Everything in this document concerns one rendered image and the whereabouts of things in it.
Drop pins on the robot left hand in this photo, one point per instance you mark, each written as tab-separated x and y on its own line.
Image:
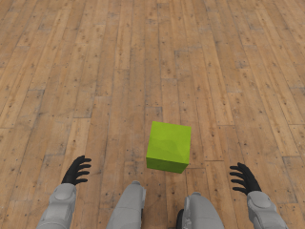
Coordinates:
72	174

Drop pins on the robot left forearm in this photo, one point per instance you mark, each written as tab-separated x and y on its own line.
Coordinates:
58	215

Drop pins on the robot right forearm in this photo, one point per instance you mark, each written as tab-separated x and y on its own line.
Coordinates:
262	212

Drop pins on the carton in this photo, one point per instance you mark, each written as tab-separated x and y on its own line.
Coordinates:
169	147

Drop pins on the robot right thigh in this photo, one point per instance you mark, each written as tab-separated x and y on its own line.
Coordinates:
201	213

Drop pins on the robot right hand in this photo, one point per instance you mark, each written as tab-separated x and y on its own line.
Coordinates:
249	181

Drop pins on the left robot shin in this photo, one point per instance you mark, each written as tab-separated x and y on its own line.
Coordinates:
136	182

